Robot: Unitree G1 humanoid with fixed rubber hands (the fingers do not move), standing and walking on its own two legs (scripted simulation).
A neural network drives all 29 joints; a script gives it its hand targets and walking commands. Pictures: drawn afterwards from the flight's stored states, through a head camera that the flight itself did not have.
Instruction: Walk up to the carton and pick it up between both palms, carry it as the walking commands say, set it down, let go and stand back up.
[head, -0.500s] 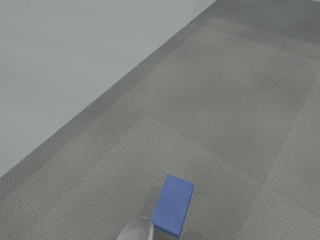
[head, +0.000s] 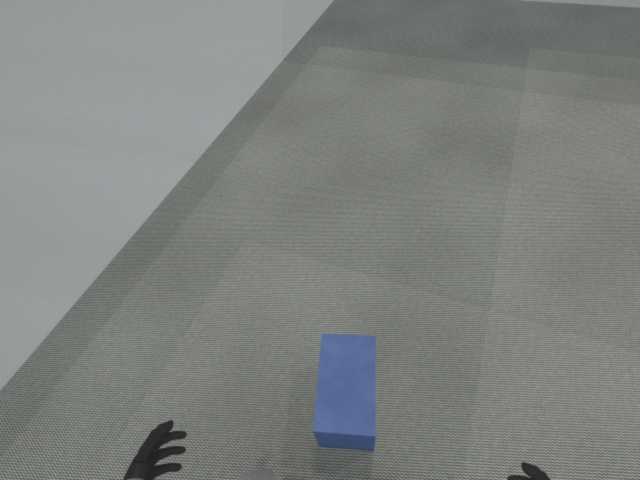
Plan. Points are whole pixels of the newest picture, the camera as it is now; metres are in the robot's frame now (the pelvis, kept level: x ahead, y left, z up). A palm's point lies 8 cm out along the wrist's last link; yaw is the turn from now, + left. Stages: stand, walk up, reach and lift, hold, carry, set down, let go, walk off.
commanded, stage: walk up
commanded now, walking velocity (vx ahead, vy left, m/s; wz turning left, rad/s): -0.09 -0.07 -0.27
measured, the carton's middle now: (347, 391) +0.40 +0.00 -0.65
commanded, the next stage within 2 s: stand in 1.18 s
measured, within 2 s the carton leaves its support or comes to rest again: neither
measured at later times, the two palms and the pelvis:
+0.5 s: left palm out of the picture -0.02 +0.29 -0.12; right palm out of the picture +0.01 -0.19 -0.10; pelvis -0.04 +0.05 +0.03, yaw -1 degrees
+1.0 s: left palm out of the picture +0.02 +0.22 -0.10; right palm out of the picture -0.05 -0.22 -0.13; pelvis -0.04 +0.00 +0.03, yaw -3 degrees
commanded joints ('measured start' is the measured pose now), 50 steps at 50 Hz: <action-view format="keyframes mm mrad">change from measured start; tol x16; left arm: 1 129 243 64 -28 2 -5 12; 50 205 23 -32 225 -16 -70 30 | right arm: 1 18 -77 -26 -83 24 1 -6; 50 142 -11 34 184 25 -47 7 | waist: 1 36 -413 28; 7 45 -93 -45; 17 0 -181 15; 22 1 179 -25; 36 -5 203 -49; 43 12 -187 0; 50 20 -158 62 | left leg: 1 -169 -66 -120 435 -298 20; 7 -178 -56 -100 389 -32 19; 18 252 -107 -37 -304 131 17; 22 251 297 -462 -519 -53 153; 26 205 220 -262 -423 233 155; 33 140 73 -83 -464 58 145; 38 236 78 -103 -303 343 148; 42 34 -70 -36 -184 -8 42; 50 252 -26 -76 -303 140 35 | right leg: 1 30 -365 361 -380 632 -91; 4 -17 -273 294 -414 306 -58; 8 239 -272 221 -376 508 -109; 13 192 -265 197 -419 476 -121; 17 31 -222 193 -422 171 -119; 24 -233 -49 110 232 6 43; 28 -262 -56 109 318 72 60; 37 16 -32 0 -151 102 51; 41 260 -251 198 -364 511 2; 50 48 -159 126 -427 259 -11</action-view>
